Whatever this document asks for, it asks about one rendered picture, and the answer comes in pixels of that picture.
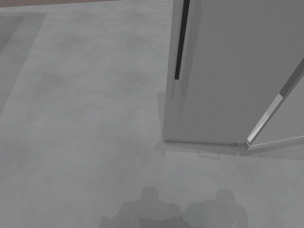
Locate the handle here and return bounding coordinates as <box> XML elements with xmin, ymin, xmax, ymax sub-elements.
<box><xmin>175</xmin><ymin>0</ymin><xmax>190</xmax><ymax>80</ymax></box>

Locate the fridge door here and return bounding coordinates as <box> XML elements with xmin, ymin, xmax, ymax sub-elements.
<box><xmin>162</xmin><ymin>0</ymin><xmax>304</xmax><ymax>143</ymax></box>

